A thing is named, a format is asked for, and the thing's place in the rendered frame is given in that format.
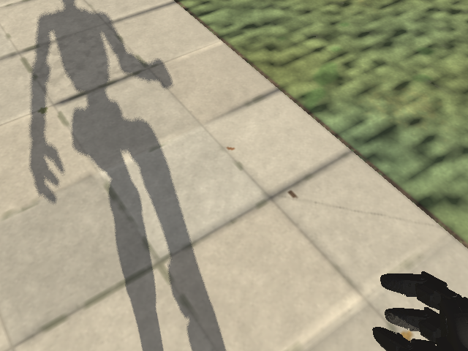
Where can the right robot hand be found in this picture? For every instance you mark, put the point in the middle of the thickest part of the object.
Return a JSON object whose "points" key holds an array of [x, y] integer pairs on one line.
{"points": [[448, 329]]}

